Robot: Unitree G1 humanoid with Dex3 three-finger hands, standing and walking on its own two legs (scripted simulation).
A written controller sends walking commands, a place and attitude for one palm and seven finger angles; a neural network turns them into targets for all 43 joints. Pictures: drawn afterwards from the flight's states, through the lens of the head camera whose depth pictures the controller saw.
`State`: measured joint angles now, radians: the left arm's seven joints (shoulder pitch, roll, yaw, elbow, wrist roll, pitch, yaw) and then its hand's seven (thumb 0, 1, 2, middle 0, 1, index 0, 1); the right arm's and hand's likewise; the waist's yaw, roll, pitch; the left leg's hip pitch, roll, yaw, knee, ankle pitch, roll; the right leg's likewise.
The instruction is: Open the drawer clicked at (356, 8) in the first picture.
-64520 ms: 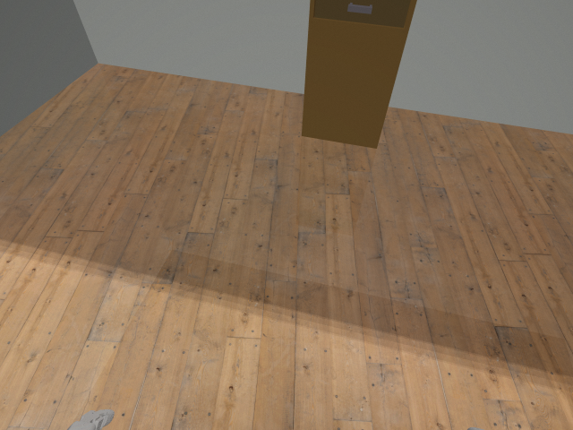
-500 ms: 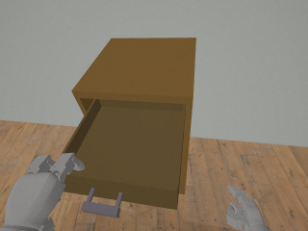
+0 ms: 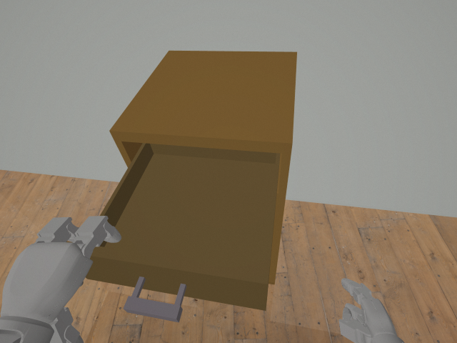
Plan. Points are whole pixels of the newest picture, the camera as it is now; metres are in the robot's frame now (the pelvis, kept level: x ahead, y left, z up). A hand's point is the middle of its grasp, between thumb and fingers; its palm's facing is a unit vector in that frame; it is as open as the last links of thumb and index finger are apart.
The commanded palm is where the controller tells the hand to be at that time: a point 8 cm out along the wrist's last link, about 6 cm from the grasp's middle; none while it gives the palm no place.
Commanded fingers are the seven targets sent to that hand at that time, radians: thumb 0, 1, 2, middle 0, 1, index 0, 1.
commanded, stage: draw the hand back to the body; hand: left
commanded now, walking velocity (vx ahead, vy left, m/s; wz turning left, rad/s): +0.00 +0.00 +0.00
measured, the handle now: (157, 297) +0.20 +0.18 -0.04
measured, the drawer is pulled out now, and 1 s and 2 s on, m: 0.30 0.30 0.30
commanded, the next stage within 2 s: step back with the hand held close in 1.14 s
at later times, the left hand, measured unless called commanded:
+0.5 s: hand (88, 248) +0.19 +0.22 +0.15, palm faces +0.39 -0.83 -0.40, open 12.5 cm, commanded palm +0.13 +0.26 +0.17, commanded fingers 0.00 0.17 0.58 -0.25 -0.77 -0.25 -0.77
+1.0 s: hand (84, 250) +0.18 +0.22 +0.16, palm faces +0.43 -0.80 -0.43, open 8.2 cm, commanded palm +0.13 +0.26 +0.18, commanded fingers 0.00 0.90 0.90 -0.20 -0.30 -0.20 -0.30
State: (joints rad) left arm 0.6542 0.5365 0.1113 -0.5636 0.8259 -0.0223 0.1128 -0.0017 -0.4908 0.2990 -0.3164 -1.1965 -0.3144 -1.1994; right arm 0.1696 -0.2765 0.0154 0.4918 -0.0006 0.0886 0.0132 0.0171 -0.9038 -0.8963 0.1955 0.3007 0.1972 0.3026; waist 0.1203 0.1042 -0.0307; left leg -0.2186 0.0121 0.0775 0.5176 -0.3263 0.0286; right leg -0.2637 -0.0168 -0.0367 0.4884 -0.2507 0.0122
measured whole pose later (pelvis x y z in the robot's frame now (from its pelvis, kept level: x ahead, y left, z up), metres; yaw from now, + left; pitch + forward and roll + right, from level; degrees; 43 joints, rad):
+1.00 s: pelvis +0.01 -0.02 +0.01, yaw +2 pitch -3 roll +0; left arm 0.55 0.32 0.28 -0.48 -0.05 -0.09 0.12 0.01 0.69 0.81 -0.22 -0.42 -0.22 -0.43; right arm 0.16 -0.22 0.01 0.62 0.01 -0.12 -0.08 0.02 -0.90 -0.90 0.20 0.30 0.20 0.30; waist 0.06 0.08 0.03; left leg -0.07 0.02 0.03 0.41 -0.29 0.00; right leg -0.11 0.00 -0.09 0.40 -0.24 -0.02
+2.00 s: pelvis -0.06 -0.01 -0.01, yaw +2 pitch +2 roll -1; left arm 0.63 0.36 0.34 -0.64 -0.03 -0.20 0.16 0.01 0.89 0.90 -0.21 -0.30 -0.21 -0.30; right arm 0.16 -0.21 -0.01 0.56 0.01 -0.06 -0.06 0.02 -0.90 -0.90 0.20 0.30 0.20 0.30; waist 0.00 0.00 0.05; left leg -0.38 0.00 0.04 0.61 -0.26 0.03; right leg -0.40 -0.03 -0.08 0.56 -0.19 0.00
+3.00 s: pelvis -0.26 -0.07 +0.01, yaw +3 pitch +1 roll +2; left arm 0.67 0.35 0.33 -0.56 -0.03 -0.17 0.15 0.01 0.89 0.90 -0.21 -0.30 -0.21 -0.30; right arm 0.24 -0.21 0.01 0.63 0.01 -0.08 -0.06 0.02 -0.90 -0.90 0.20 0.30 0.20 0.30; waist -0.03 -0.03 -0.01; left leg -0.28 -0.01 0.05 0.64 -0.38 0.03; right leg -0.29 -0.04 -0.08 0.47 -0.21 -0.03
